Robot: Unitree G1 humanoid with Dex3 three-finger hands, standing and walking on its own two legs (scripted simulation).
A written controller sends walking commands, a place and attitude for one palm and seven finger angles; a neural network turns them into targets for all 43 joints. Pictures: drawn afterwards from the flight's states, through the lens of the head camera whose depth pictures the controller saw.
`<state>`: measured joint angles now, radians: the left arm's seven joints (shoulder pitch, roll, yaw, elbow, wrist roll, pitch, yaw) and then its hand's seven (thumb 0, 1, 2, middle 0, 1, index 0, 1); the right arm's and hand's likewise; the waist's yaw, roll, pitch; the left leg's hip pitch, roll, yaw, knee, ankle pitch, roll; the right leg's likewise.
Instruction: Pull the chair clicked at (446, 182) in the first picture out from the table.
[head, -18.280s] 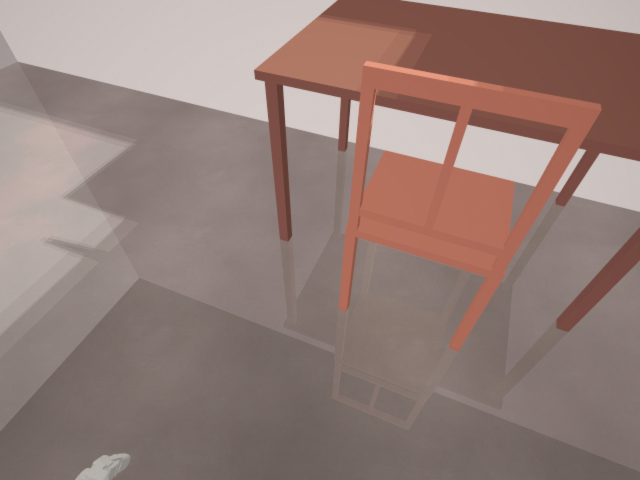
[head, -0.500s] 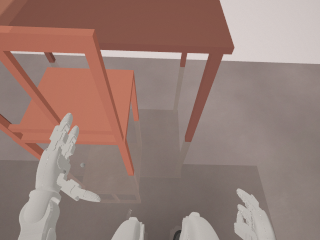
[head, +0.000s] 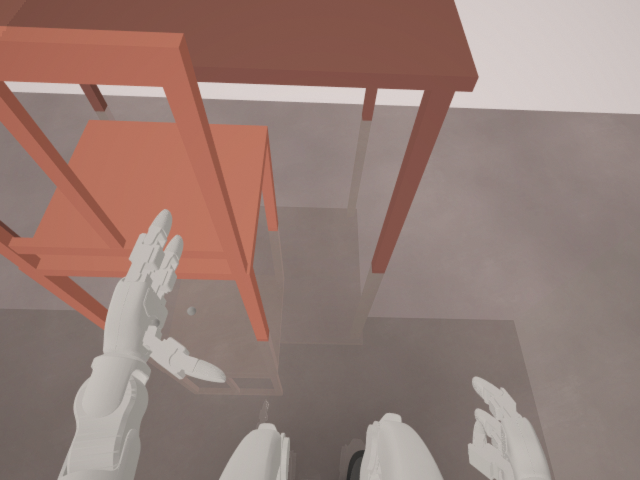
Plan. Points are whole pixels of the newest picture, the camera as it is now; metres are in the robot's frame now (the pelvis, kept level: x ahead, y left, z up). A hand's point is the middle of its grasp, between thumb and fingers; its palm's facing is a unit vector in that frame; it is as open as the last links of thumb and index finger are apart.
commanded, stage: aim the fingers beside a spindle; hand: left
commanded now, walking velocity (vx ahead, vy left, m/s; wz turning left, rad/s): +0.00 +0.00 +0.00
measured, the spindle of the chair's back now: (67, 181) +0.48 +0.38 +0.03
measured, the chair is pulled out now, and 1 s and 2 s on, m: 0.00 0.00 0.00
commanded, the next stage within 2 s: none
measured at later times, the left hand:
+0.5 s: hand (212, 292) +0.33 +0.15 +0.02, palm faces -0.01 -1.00 -0.04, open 17.0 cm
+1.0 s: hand (207, 291) +0.33 +0.16 +0.02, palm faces -0.01 -1.00 -0.04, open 17.0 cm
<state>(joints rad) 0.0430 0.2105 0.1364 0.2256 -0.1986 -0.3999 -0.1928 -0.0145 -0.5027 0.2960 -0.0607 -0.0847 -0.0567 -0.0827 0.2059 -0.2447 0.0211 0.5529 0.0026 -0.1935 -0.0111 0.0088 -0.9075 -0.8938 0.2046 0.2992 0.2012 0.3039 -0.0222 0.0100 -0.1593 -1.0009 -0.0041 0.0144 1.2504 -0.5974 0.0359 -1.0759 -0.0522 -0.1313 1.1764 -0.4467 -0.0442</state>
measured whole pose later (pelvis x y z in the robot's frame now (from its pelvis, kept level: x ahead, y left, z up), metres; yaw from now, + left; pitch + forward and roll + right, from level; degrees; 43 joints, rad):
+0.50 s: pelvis +0.00 -0.01 -0.01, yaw +0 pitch +22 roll -1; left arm -0.09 0.21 0.13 0.32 -0.16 -0.42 -0.13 -0.01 -0.50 0.30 -0.06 -0.08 -0.06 -0.08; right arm 0.20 -0.24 0.02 0.56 -0.01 -0.14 -0.01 0.01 -0.91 -0.89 0.20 0.30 0.20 0.30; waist -0.03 0.01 -0.17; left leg -1.08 0.00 0.02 1.31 -0.61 0.03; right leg -1.16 -0.05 -0.13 1.24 -0.46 -0.05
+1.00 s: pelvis +0.00 +0.00 -0.01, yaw +0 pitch +22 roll -1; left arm -0.07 0.21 0.14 0.31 -0.18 -0.43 -0.14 -0.02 -0.50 0.30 -0.06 -0.08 -0.06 -0.08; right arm 0.21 -0.25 0.01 0.56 0.00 -0.12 0.00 0.01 -0.91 -0.89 0.20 0.30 0.20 0.30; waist -0.04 0.01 -0.17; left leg -1.07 0.00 0.02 1.29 -0.61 0.03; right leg -1.15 -0.05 -0.13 1.22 -0.46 -0.05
